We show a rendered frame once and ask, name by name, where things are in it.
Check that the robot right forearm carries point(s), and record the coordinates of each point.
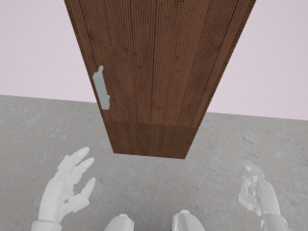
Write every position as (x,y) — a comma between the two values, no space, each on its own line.
(273,222)

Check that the robot right hand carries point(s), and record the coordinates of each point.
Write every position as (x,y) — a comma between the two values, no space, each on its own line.
(265,200)

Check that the cupboard door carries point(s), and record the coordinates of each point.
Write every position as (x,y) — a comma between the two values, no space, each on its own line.
(160,58)

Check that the robot left forearm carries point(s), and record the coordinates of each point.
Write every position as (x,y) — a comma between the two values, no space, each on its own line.
(46,225)

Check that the robot left hand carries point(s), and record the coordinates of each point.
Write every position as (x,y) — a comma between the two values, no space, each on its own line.
(60,188)

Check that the robot left thigh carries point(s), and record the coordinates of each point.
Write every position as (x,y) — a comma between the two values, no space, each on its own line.
(120,223)

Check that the robot right shin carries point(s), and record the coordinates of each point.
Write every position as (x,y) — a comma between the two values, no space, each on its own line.
(184,211)

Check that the handle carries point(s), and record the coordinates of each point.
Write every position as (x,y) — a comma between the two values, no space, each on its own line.
(101,88)

